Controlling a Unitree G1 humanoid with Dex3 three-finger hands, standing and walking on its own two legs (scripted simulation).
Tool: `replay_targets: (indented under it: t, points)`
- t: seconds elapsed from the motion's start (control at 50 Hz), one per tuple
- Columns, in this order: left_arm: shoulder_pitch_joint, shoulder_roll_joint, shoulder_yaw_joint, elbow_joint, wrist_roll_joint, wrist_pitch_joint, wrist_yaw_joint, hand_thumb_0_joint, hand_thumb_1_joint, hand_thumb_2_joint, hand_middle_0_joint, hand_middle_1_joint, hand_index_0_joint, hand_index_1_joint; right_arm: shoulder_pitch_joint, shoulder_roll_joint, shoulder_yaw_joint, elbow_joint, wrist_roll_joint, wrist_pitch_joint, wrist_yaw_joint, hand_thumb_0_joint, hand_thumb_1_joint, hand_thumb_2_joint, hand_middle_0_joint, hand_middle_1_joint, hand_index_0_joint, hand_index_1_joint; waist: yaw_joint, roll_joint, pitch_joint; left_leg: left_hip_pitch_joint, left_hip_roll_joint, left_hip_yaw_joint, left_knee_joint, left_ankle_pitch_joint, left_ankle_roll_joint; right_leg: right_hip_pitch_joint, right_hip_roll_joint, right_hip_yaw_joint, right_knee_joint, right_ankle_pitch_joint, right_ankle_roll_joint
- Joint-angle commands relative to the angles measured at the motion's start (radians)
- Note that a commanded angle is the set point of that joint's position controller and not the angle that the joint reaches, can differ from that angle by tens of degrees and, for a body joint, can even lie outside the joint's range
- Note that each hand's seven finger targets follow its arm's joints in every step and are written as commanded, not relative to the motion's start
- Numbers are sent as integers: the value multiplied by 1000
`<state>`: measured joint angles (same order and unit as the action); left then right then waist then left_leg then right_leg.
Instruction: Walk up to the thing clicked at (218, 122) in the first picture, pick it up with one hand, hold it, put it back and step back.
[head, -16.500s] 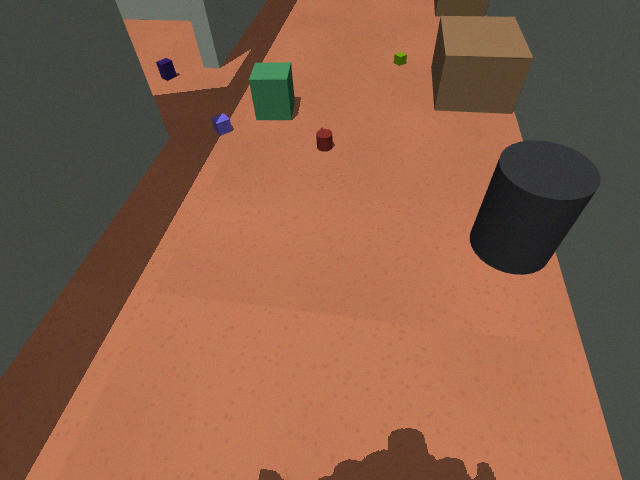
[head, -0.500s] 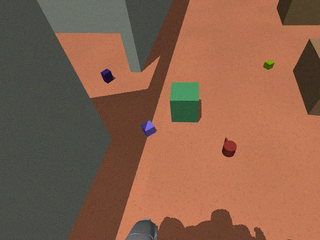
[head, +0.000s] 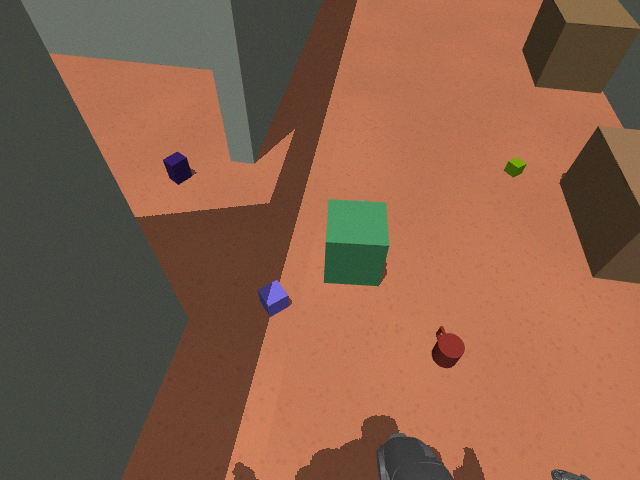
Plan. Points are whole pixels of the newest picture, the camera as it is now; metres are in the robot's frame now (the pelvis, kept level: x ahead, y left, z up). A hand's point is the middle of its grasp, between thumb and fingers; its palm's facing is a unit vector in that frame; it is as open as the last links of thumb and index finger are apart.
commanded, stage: walk up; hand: left
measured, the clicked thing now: (273, 298) +0.77 +0.16 -0.74
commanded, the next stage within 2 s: none
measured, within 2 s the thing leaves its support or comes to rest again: neither
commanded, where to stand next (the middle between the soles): +0.30 +0.00 m, yaw -2 degrees
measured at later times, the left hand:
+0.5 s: hand (140, 442) +0.19 +0.27 -0.13, palm faces -0.03 -0.91 -0.41, open 7.4 cm
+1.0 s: hand (139, 396) +0.27 +0.31 -0.18, palm faces -0.09 -0.93 -0.35, open 7.4 cm
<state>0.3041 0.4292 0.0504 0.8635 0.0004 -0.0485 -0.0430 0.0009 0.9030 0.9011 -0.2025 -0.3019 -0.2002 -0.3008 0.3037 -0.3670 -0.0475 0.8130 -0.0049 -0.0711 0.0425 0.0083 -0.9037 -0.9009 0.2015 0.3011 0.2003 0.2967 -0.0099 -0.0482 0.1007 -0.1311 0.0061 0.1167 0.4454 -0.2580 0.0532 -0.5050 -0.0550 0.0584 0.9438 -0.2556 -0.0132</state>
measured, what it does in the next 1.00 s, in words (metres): walks ahead: right foot, then left foot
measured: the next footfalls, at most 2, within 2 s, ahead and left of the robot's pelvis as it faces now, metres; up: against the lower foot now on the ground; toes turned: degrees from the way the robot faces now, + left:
right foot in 0.18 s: +0.21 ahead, -0.14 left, +0.00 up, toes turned -5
left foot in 0.60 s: +0.29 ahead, +0.15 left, +0.00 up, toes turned +2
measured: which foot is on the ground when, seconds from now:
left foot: down 0.00-0.20, up 0.22-0.58, down 0.60-1.00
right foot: up 0.00-0.16, down 0.18-0.62, up 0.64-1.00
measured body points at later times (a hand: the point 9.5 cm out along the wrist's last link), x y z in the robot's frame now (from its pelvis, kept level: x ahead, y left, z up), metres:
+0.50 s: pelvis +0.13 +0.00 -0.01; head +0.14 -0.02 +0.44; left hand +0.19 +0.32 -0.10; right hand +0.19 -0.33 -0.13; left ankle +0.23 +0.16 -0.70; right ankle +0.17 -0.13 -0.74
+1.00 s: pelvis +0.20 +0.05 -0.02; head +0.24 +0.06 +0.43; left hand +0.28 +0.36 -0.15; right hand +0.27 -0.27 -0.12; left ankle +0.25 +0.15 -0.74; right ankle +0.23 -0.10 -0.74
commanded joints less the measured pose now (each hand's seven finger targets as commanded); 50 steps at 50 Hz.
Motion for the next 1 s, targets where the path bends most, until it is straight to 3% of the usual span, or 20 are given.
replay_targets:
  t: [0.0, 0.1, 0.14, 0.16, 0.18, 0.2, 0.22, 0.28, 0.32, 0.48, 0.56, 0.58, 0.6, 0.62, 0.64, 0.66, 0.7, 0.74, 0.92, 0.98]
  points:
    - [-21, 139, 42, -96, 3, -20, -5, 0, 900, 900, -200, -300, -200, -300, 22, -277, -86, -76, -2, -23, -17, 0, -900, -900, 200, 300, 200, 300, -22, 194, -7, 33, 255, -136, -147, 396, 167, -15, -39, -66, -188, 56, 3]
    - [-11, 135, 53, -75, 9, -35, -4, 0, 900, 900, -200, -300, -200, -300, 16, -274, -83, -99, -4, -4, -11, 0, -900, -900, 200, 300, 200, 300, -7, 153, -45, -44, 220, -125, -27, 269, 132, 198, 20, -125, -367, 101, -20]
    - [103, 179, 74, -40, 13, -46, 10, 0, 900, 900, -200, -300, -200, -300, 6, -247, -70, -118, 2, 2, -9, 0, -900, -900, 200, 300, 200, 300, 62, 45, -111, -143, 186, -109, 157, 213, 96, 431, 42, -112, -436, 92, -42]
    - [169, 231, 94, -28, 19, -56, 22, 0, 900, 900, -200, -300, -200, -300, 49, -191, -49, -122, 7, 0, -6, 0, -900, -900, 200, 300, 200, 300, 92, -109, -166, -232, 105, -43, 377, 125, 57, 551, -44, 29, -522, -5, -77]
    - [208, 311, 115, -47, 18, -63, 32, 0, 900, 900, -200, -300, -200, -300, 97, -145, -30, -129, 4, 3, -3, 0, -900, -900, 200, 300, 200, 300, 92, -256, -214, -425, -21, -20, 599, -256, 4, 670, -303, 449, -607, -89, -167]
    - [155, 317, 108, -59, 6, -59, 32, 0, 900, 900, -200, -300, -200, -300, 94, -233, -53, -98, -2, 22, -12, 0, -900, -900, 200, 300, 200, 300, 84, -116, -161, -474, 1, -116, 673, -299, -7, 586, -379, 576, -669, -229, -245]
    - [115, 316, 105, -69, -1, -53, 34, 0, 900, 900, -200, -300, -200, -300, 71, -274, -66, -88, -7, 26, -18, 0, -900, -900, 200, 300, 200, 300, 80, -112, -111, -479, 35, -144, 701, -324, -10, 496, -394, 598, -691, -300, -296]
    - [33, 239, 79, -87, -6, -56, 36, 0, 900, 900, -200, -300, -200, -300, 79, -258, -65, -42, 5, 30, -6, 0, -900, -900, 200, 300, 200, 300, 33, -64, -18, -428, 84, -195, 640, -175, -15, 334, -249, 290, -711, -210, -206]
    - [16, 234, 77, -89, 3, -60, 33, 0, 900, 900, -200, -300, -200, -300, 98, -242, -63, -23, -2, 35, 7, 0, -900, -900, 200, 300, 200, 300, 17, -93, -25, -396, 74, -165, 601, -104, -22, 292, -199, 187, -714, -149, -193]
    - [-5, 251, 85, -116, 19, -46, 10, 0, 900, 900, -200, -300, -200, -300, 20, -226, -75, -14, -20, 16, 26, 0, -900, -900, 200, 300, 200, 300, 36, -139, -10, -261, 74, -75, 248, -13, -69, 161, -173, 58, -702, -268, -191]
    - [-60, 219, 60, -119, 15, -16, 11, 0, 900, 900, -200, -300, -200, -300, 116, -225, -80, 46, -20, -4, -4, 0, -900, -900, 200, 300, 200, 300, -33, -30, -62, 2, 18, -38, 117, 60, -52, 32, -139, 12, -485, -257, -146]
    - [-43, 171, 42, -117, 20, -7, 15, 0, 900, 900, -200, -300, -200, -300, 181, -250, -87, 68, -23, -11, -19, 0, -900, -900, 200, 300, 200, 300, -63, 74, -94, 93, 34, -84, 83, -24, -39, -22, -112, -9, -338, -253, -116]
    - [7, 72, 7, -104, 11, 5, 21, 0, 900, 900, -200, -300, -200, -300, 170, -293, -86, 66, -34, -17, -36, 0, -900, -900, 200, 300, 200, 300, -45, 308, -73, 38, 214, -348, -126, -190, -6, -52, -18, -104, -104, -224, -56]
    - [48, 88, 9, -85, 2, 18, 27, 0, 900, 900, -200, -300, -200, -300, 107, -353, -89, 22, -33, -21, -39, 0, -900, -900, 200, 300, 200, 300, -9, 298, -26, -46, 369, -651, -258, -291, 47, -114, 87, -46, 3, -247, -22]
    - [71, 194, 39, -47, 3, 26, 41, 0, 900, 900, -200, -300, -200, -300, 57, -399, -102, 13, -14, -14, -35, 0, -900, -900, 200, 300, 200, 300, -7, 259, 0, -123, 419, -683, -255, -365, 140, -68, 27, 6, 82, -272, -36]
    - [56, 221, 42, -41, 6, 25, 43, 0, 900, 900, -200, -300, -200, -300, 30, -370, -99, 8, -13, -11, -38, 0, -900, -900, 200, 300, 200, 300, 2, 225, 23, -141, 403, -657, -231, -308, 180, -59, 8, 13, 113, -267, -35]
    - [46, 201, 45, -7, 0, 28, 43, 0, 900, 900, -200, -300, -200, -300, 15, -304, -70, 3, -18, -20, -49, 0, -900, -900, 200, 300, 200, 300, 13, 202, -8, -91, 294, -424, -171, 25, 114, -39, 5, 67, 80, -203, -28]
    - [75, 181, 36, 16, -3, 35, 39, 0, 900, 900, -200, -300, -200, -300, 9, -292, -63, 10, -8, -28, -55, 0, -900, -900, 200, 300, 200, 300, 23, 214, -65, -48, 267, -312, -102, 259, 94, 6, -3, 39, 24, -149, -18]
    - [-27, 129, 23, 52, 3, 44, 43, 0, 900, 900, -200, -300, -200, -300, -56, -285, -52, 10, -7, 2, -66, 0, -900, -900, 200, 300, 200, 300, 1, 222, -140, -90, 265, -199, 41, 452, 127, 195, 21, -78, -240, -94, -7]
    - [-7, 125, 25, 85, 12, 31, 47, 0, 900, 900, -200, -300, -200, -300, -100, -262, -37, 16, 5, 17, -62, 0, -900, -900, 200, 300, 200, 300, 39, 151, -148, -172, 231, -189, 115, 276, 75, 344, 25, -67, -470, 51, -31]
